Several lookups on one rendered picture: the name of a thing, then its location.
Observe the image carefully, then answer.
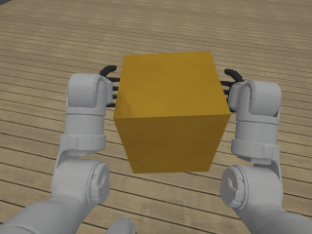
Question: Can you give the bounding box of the carton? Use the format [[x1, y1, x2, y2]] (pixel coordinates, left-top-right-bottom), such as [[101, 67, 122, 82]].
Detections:
[[113, 51, 231, 174]]

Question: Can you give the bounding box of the robot right hand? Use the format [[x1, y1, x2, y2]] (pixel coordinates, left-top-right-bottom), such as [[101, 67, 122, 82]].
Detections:
[[220, 68, 245, 113]]

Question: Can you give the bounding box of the robot left hand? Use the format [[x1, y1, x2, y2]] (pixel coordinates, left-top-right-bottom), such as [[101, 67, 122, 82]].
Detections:
[[99, 65, 120, 107]]

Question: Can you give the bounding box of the left robot upper arm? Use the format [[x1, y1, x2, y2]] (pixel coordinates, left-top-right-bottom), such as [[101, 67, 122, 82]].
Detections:
[[0, 158, 110, 234]]

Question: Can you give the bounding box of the robot right forearm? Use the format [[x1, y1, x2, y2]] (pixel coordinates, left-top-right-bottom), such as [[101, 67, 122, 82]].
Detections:
[[228, 80, 284, 203]]

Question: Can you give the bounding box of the left robot thigh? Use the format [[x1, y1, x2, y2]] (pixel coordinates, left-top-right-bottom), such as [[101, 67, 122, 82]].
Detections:
[[105, 219, 137, 234]]

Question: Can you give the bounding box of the robot left shin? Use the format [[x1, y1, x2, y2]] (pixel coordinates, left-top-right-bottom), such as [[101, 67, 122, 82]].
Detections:
[[120, 216, 131, 221]]

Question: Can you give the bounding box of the robot left forearm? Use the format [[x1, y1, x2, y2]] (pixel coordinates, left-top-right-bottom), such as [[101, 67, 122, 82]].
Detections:
[[51, 73, 113, 194]]

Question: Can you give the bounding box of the right robot upper arm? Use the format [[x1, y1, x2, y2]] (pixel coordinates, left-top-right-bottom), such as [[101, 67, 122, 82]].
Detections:
[[219, 165, 312, 234]]

